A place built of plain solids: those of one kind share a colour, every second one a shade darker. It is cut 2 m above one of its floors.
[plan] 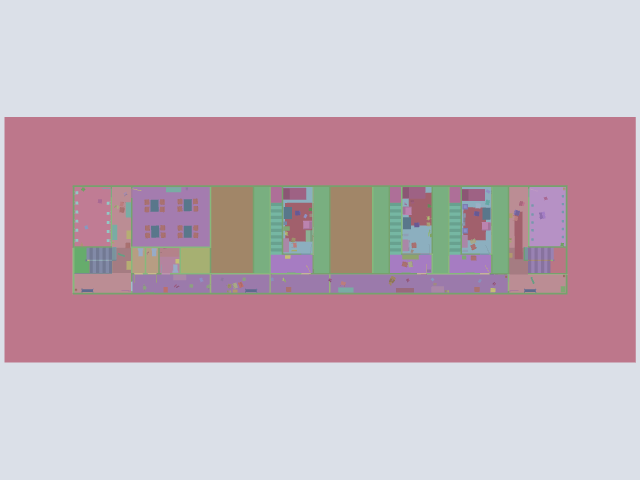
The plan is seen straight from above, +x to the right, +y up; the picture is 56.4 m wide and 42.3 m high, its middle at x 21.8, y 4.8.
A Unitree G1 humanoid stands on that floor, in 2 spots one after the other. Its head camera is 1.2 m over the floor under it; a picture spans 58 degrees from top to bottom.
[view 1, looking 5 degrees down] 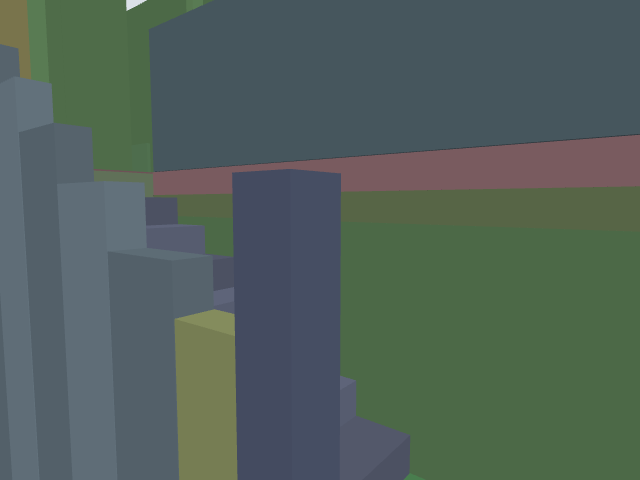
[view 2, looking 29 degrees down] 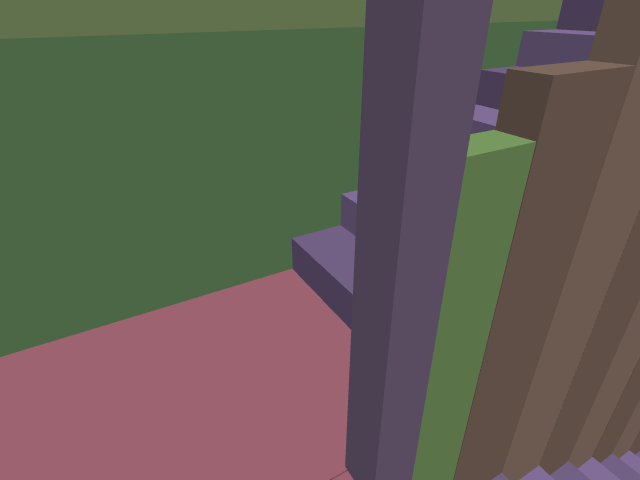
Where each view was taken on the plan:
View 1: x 0.69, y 3.58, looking -52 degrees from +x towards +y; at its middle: main_stair_newel_turn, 0.75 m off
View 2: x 42.93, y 3.58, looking -120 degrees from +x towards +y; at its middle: end_stair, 2.11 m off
